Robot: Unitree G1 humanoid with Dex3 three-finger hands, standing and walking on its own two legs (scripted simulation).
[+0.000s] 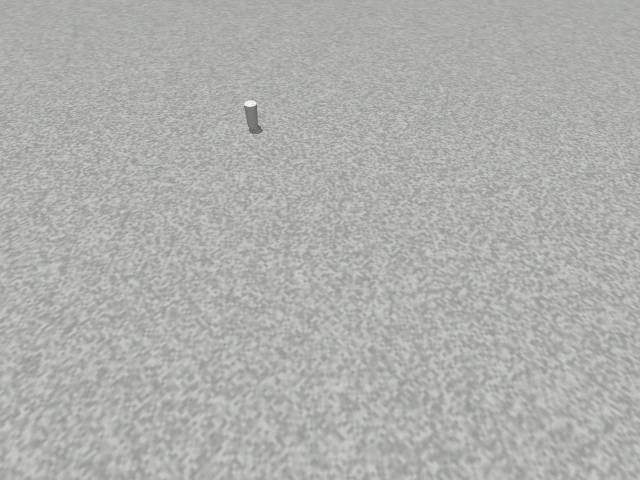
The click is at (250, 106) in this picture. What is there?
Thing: tapered cup
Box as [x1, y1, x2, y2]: [244, 100, 257, 127]
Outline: 249,100 244,102 244,108 248,126 253,127 257,125 256,102
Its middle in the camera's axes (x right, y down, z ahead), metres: -0.39 -0.72 +2.24
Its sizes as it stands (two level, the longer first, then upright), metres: 0.073 0.073 0.136
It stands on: the floor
